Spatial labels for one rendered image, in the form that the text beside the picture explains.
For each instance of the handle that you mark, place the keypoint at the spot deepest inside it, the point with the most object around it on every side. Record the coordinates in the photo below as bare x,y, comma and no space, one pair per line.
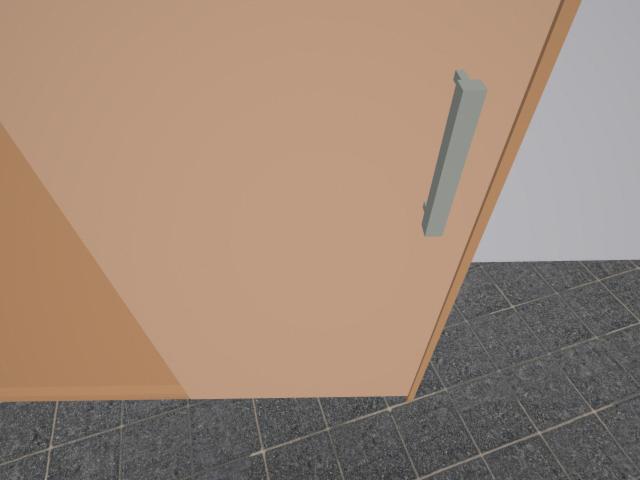
468,99

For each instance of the wardrobe door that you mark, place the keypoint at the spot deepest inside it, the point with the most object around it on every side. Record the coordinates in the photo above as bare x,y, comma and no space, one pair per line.
250,174
62,323

